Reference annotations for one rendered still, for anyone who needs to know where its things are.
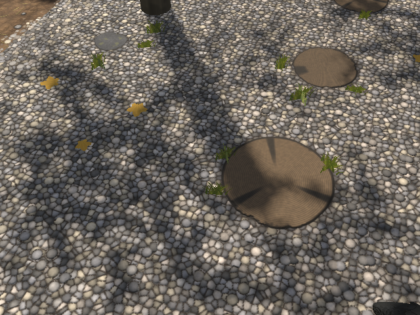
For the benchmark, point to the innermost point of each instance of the right robot hand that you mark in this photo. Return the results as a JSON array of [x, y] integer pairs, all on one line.
[[395, 308]]

